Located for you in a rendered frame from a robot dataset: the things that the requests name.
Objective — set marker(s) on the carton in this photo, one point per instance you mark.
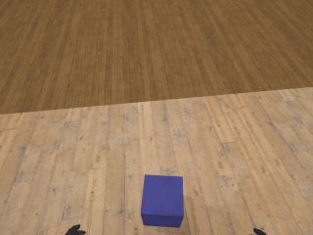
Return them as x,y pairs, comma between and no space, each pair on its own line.
162,201

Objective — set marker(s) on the left robot hand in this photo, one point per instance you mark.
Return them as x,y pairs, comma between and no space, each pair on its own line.
74,230

